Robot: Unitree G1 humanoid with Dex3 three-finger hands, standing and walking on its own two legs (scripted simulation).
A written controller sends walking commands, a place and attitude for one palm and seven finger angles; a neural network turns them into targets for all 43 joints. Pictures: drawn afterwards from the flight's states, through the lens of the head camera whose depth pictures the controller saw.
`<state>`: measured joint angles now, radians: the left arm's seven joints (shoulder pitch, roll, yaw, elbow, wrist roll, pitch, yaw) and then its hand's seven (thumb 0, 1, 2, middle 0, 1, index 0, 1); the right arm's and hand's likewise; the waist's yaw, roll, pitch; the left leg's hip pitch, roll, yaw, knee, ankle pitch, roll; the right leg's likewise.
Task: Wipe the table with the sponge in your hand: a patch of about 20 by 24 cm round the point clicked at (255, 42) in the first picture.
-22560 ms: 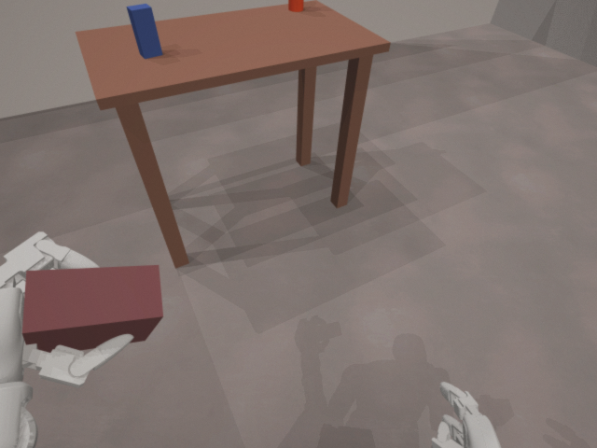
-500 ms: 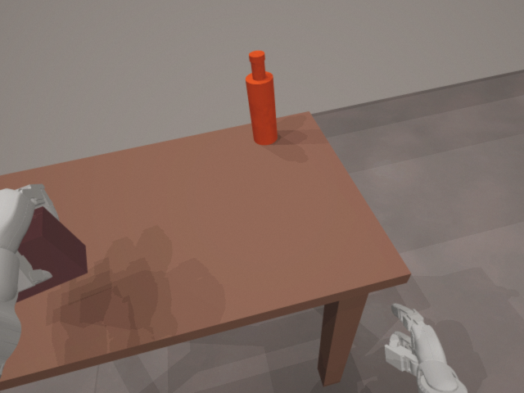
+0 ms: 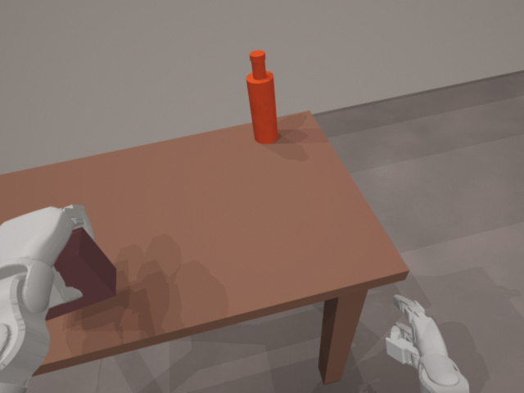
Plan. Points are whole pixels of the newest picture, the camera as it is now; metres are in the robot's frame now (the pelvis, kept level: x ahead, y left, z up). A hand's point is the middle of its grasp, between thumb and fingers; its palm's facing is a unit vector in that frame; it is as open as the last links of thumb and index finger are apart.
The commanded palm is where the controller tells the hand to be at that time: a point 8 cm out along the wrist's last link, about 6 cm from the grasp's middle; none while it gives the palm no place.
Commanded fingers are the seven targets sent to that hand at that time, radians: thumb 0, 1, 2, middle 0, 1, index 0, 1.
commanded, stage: move the sponge above the wiping area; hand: left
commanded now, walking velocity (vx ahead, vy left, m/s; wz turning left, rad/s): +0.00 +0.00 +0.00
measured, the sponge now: (70, 280) +0.22 +0.33 +0.08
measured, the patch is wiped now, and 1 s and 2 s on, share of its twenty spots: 0.00 0.00 0.00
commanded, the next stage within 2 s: none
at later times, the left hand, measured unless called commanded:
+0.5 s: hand (77, 275) +0.22 +0.31 +0.10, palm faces -0.23 -0.07 -0.97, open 9.6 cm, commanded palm +0.20 +0.32 +0.20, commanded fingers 0.00 0.10 1.30 -1.20 -1.60 -1.20 -1.60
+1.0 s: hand (73, 282) +0.21 +0.31 +0.10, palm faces -0.13 -0.06 -0.99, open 9.5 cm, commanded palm +0.20 +0.33 +0.20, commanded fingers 0.00 0.10 1.30 -1.20 -1.60 -1.20 -1.60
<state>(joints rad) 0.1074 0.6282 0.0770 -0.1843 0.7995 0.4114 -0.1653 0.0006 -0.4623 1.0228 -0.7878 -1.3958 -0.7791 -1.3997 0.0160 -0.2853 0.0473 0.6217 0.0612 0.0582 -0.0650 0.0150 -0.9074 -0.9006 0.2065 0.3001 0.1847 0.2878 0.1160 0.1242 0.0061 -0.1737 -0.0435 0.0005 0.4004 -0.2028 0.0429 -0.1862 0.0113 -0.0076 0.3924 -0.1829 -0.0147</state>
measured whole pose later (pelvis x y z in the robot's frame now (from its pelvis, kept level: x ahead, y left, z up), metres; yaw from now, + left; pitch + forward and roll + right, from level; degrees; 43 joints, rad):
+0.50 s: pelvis +0.00 -0.02 +0.00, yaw +0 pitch -2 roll +0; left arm 0.14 0.69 0.10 -0.09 0.79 0.24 -0.26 0.00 -0.46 1.02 -0.80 -1.40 -0.79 -1.41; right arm 0.06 -0.32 0.03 0.63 0.05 0.03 -0.11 0.02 -0.91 -0.90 0.21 0.30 0.20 0.30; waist 0.10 0.12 0.02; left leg -0.19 -0.02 -0.01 0.45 -0.23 0.02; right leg -0.20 0.04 -0.02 0.44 -0.21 -0.04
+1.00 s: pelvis +0.00 +0.01 +0.00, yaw +1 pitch -3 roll -1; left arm 0.18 0.65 0.05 -0.23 0.83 0.15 -0.18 0.00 -0.45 1.03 -0.80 -1.41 -0.79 -1.41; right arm 0.08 -0.28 0.04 0.63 0.03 -0.01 -0.14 0.02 -0.91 -0.90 0.21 0.30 0.20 0.30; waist 0.15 0.09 0.03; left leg -0.17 -0.05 -0.01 0.45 -0.23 0.05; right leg -0.17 0.01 -0.02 0.42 -0.20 -0.01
